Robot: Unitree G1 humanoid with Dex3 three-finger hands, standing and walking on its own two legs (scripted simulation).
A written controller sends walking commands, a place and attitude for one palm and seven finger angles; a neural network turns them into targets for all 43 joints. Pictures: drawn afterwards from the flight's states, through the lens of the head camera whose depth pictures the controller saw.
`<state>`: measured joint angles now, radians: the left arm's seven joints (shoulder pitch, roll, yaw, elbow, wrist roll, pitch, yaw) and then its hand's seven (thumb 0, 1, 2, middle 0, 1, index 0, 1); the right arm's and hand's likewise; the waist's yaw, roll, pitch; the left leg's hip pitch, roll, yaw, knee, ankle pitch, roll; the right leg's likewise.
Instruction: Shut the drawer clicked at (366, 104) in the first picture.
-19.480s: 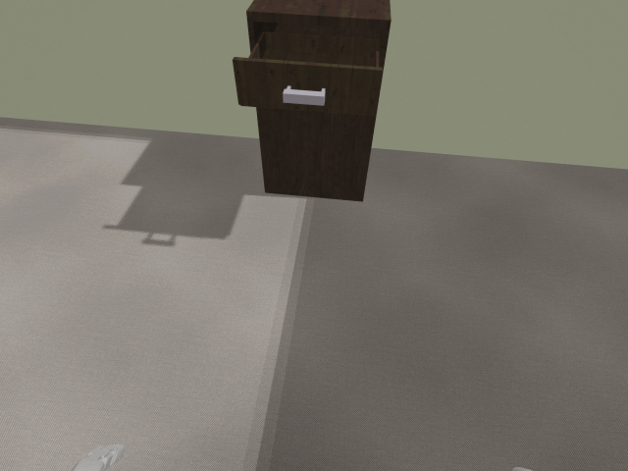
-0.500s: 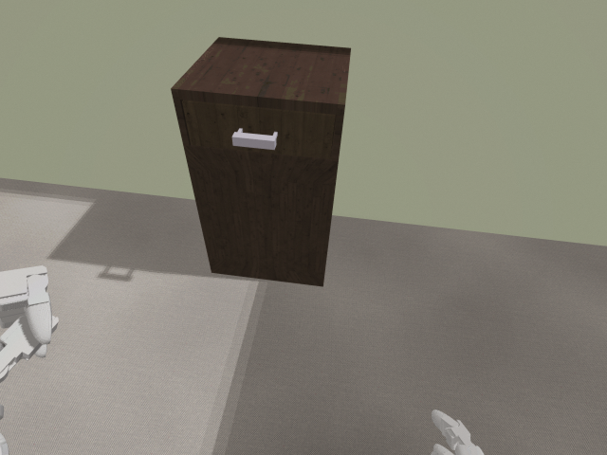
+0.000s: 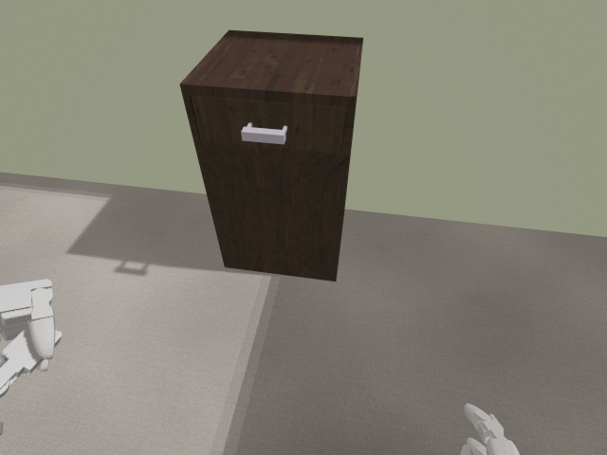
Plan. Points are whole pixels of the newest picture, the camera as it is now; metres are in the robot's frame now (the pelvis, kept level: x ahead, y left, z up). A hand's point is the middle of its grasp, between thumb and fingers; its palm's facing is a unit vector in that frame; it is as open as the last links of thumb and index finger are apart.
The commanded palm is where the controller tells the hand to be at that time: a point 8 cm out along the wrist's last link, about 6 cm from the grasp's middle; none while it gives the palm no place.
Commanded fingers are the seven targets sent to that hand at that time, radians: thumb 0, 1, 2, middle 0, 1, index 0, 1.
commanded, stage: stop stepping back and stand still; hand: left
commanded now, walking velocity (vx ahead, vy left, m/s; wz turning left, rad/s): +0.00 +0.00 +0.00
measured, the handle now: (265, 131) +0.94 +0.15 -0.06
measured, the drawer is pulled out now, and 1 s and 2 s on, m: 0.00 0.00 0.00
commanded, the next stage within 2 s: let the arm hang, fingers relaxed in 0.54 s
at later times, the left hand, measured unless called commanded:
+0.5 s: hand (54, 305) +0.22 +0.26 +0.17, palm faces +0.31 -0.83 -0.47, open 3.2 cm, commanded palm +0.16 +0.31 +0.18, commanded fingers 0.00 0.90 0.90 -1.40 -1.60 -1.40 -1.60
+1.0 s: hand out of the picture +0.04 +0.22 -0.16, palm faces -0.03 -0.98 -0.21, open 3.4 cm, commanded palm none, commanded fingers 0.00 0.90 0.90 -0.64 -0.78 -0.64 -0.78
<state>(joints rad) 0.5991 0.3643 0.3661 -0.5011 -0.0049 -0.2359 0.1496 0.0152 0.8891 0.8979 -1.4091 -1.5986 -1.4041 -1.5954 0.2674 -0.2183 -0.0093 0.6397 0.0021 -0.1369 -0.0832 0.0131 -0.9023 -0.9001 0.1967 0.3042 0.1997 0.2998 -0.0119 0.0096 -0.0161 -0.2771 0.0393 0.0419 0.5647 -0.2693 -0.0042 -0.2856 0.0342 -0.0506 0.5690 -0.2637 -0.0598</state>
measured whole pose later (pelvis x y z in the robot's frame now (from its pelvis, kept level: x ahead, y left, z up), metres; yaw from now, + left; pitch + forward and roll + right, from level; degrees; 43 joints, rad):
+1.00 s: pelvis +0.00 +0.03 +0.01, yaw +0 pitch -1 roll +0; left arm 0.29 0.23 0.00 0.88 0.02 0.04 0.02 0.02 0.90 0.90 -0.98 -1.21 -0.98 -1.17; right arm 0.24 -0.25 0.00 0.95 -0.02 0.02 0.00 0.01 -0.90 -0.90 0.20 0.30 0.20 0.30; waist -0.01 -0.04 0.06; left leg -0.27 -0.01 0.04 0.51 -0.24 0.03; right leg -0.27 0.01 -0.04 0.50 -0.22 -0.02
